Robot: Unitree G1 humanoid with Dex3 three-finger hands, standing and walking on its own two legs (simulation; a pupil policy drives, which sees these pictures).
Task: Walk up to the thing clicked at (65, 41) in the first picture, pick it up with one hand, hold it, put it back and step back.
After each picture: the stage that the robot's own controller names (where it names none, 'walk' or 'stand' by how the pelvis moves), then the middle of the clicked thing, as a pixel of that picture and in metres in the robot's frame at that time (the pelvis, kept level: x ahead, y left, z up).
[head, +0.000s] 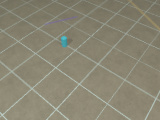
stand; (64, 41) +1.32 +0.21 -0.72
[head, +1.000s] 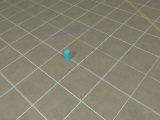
walk; (67, 55) +1.20 +0.28 -0.72
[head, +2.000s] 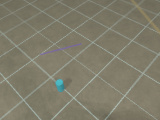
walk; (60, 85) +0.70 +0.27 -0.71
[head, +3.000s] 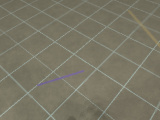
walk; out of the picture +0.37 +0.19 -0.71
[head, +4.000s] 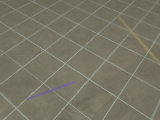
stand; out of the picture +0.26 +0.18 -0.72
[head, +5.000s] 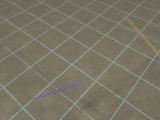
stand; out of the picture +0.25 +0.17 -0.72
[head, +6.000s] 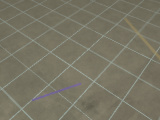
stand; out of the picture +0.25 +0.18 -0.72
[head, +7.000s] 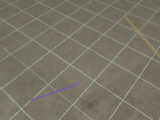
stand; out of the picture +0.24 +0.18 -0.72
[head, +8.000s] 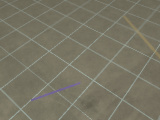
go down; out of the picture +0.24 +0.18 -0.73
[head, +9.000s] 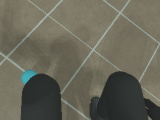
go down; (30, 79) +0.34 +0.19 -0.31
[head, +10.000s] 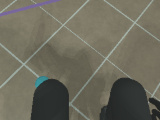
approach; (44, 85) +0.34 +0.17 -0.31
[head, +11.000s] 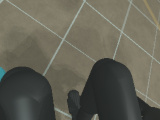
close in; out of the picture +0.34 +0.20 -0.22
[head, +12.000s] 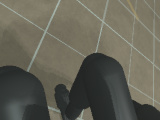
close; out of the picture +0.37 +0.22 -0.21
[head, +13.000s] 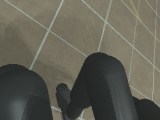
lift; out of the picture +0.37 +0.21 -0.22
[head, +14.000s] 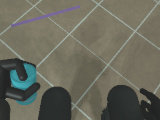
lift; (24, 85) +0.30 +0.20 -0.04
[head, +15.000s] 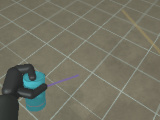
hold; (35, 91) +0.31 +0.17 +0.02
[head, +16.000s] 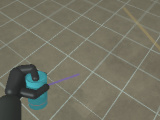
hold; (37, 90) +0.31 +0.17 +0.00
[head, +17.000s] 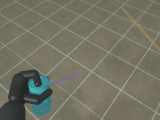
crouch; (40, 95) +0.30 +0.16 +0.00
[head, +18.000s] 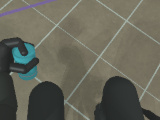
lower; (26, 62) +0.39 +0.18 -0.09
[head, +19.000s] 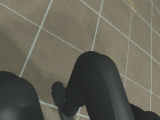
lower; out of the picture +0.41 +0.24 -0.22
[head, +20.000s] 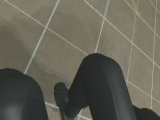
lower; out of the picture +0.40 +0.24 -0.23
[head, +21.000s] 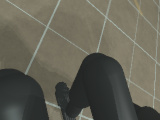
lower; out of the picture +0.39 +0.24 -0.23
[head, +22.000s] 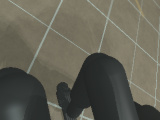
lower; out of the picture +0.39 +0.23 -0.22
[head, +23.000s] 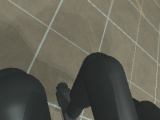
open; out of the picture +0.38 +0.20 -0.22
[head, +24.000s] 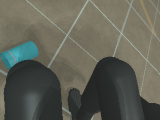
stand; (20, 54) +0.41 +0.12 -0.24
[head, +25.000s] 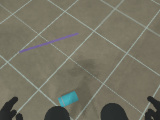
stand; (68, 99) +0.36 +0.08 -0.54
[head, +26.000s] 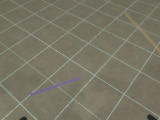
stand; out of the picture +0.32 +0.07 -0.69
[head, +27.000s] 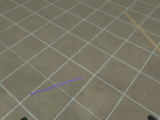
stand; out of the picture +0.31 +0.07 -0.69
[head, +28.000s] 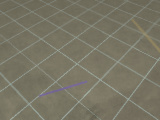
stand; out of the picture +0.33 +0.07 -0.74
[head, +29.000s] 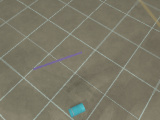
walk; (76, 110) +0.37 +0.02 -0.73
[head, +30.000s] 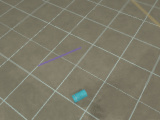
walk; (79, 95) +0.56 +0.07 -0.73
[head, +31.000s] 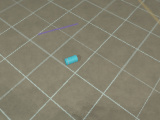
walk; (71, 60) +0.90 +0.11 -0.72
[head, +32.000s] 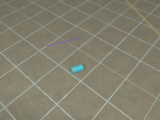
stand; (77, 68) +0.97 +0.08 -0.74
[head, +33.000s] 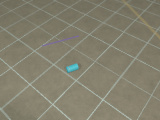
stand; (72, 68) +0.97 +0.11 -0.75
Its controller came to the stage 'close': yes
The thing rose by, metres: 0.72
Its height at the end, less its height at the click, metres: -0.02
